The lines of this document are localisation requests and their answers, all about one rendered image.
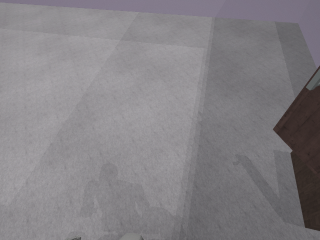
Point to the cupboard door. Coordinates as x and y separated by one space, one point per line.
299 127

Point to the handle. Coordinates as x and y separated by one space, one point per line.
315 81

